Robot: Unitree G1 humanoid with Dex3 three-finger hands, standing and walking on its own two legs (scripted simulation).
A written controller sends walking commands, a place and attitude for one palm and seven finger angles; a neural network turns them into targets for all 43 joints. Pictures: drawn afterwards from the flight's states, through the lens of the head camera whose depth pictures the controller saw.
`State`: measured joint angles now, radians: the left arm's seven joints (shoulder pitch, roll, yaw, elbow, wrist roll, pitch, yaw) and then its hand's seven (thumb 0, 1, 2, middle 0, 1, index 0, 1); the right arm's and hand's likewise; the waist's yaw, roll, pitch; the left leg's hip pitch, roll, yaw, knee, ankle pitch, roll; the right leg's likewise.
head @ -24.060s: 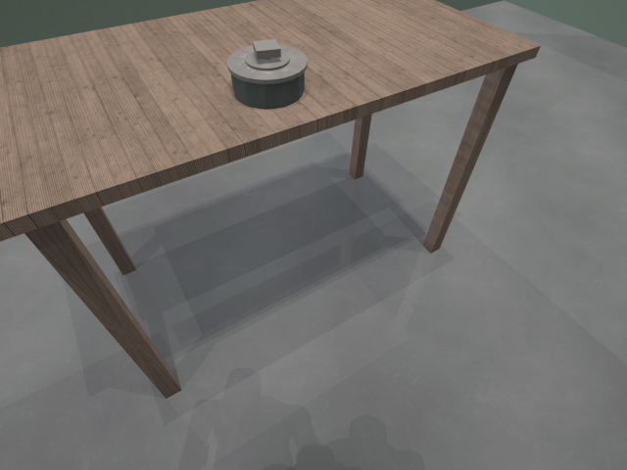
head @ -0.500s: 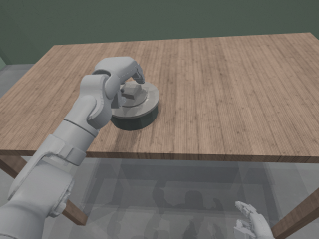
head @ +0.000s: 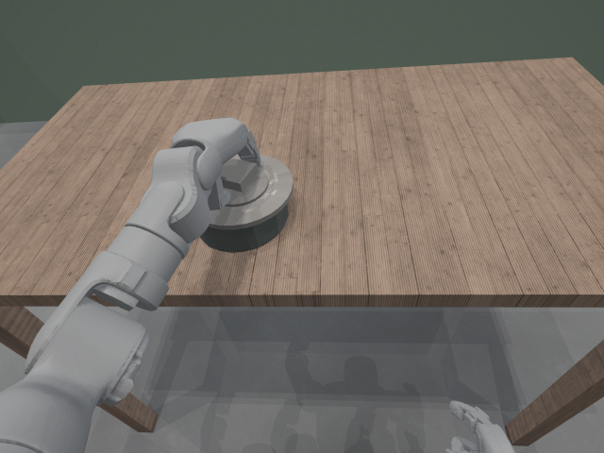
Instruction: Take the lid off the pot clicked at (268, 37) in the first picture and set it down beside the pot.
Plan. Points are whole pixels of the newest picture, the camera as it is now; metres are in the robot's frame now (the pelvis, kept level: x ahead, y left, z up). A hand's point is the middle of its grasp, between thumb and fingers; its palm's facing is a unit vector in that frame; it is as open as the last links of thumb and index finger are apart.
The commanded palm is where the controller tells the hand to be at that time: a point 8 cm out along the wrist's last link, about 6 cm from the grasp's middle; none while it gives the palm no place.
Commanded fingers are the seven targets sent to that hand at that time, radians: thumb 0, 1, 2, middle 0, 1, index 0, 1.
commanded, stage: lower the open fingers around the knob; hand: left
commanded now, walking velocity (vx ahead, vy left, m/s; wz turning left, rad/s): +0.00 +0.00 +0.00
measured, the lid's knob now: (235, 174) +0.46 +0.09 +0.16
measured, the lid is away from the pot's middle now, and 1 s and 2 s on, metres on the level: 0.01 0.01 0.01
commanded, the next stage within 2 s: close the fingers and squeeze the knob in 0.20 s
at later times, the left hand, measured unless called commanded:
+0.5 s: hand (224, 181) +0.43 +0.10 +0.17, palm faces -0.22 -0.05 -0.97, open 9.8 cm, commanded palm +0.41 +0.11 +0.23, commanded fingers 0.00 -0.15 1.34 -0.90 -0.08 -0.90 -0.08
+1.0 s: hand (222, 181) +0.42 +0.10 +0.17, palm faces -0.21 -0.06 -0.98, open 8.3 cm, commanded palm +0.40 +0.12 +0.23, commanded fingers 0.00 0.12 1.28 -0.81 -0.56 -0.84 -0.58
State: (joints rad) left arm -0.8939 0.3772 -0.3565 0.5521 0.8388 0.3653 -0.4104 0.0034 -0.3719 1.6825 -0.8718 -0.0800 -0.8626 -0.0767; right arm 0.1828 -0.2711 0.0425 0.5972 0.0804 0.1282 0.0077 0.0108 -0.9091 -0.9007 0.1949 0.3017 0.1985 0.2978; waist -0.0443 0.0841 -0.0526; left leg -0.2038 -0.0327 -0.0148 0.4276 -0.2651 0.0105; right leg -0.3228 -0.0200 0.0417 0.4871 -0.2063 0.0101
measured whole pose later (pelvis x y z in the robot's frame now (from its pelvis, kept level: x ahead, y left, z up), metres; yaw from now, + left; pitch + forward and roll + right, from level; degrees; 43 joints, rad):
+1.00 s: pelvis +0.00 +0.00 +0.00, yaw +0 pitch +2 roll +1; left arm -0.85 0.38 -0.35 0.49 0.85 0.35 -0.40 0.01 0.00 1.24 -0.73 -0.53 -0.77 -0.55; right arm 0.17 -0.27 0.04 0.60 0.08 0.13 0.00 0.01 -0.91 -0.90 0.19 0.30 0.20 0.30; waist -0.04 0.08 -0.05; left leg -0.19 -0.03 -0.01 0.43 -0.27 0.01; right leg -0.31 -0.02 0.04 0.48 -0.20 0.01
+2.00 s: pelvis -0.01 +0.00 +0.00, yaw +0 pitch +1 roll +1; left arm -0.92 0.40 -0.36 0.51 0.83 0.35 -0.44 0.05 0.06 1.18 -0.89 -0.62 -0.76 -0.57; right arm 0.16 -0.27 0.04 0.62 0.07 0.09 -0.01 0.01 -0.91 -0.90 0.20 0.30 0.20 0.30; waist -0.04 0.08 -0.04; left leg -0.18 -0.04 -0.02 0.41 -0.25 0.01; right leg -0.30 -0.02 0.04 0.47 -0.19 0.01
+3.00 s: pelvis +0.00 +0.01 +0.00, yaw +0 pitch +2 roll +1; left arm -1.15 0.43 -0.36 0.55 0.85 0.36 -0.49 0.08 0.07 1.19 -0.94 -0.64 -0.75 -0.57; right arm 0.16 -0.27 0.05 0.62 0.07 0.06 -0.01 0.01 -0.91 -0.90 0.20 0.30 0.20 0.30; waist -0.03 0.08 -0.05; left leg -0.18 -0.04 -0.02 0.38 -0.23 0.02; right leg -0.30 -0.03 0.04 0.44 -0.18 0.02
